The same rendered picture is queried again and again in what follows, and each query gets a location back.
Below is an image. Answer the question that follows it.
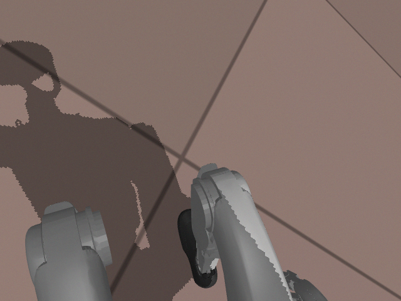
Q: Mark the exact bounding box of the right robot foot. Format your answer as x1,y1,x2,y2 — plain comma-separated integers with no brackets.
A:
177,209,217,288

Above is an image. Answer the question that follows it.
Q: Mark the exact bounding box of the right robot hand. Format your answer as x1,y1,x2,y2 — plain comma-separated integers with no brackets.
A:
283,270,328,301

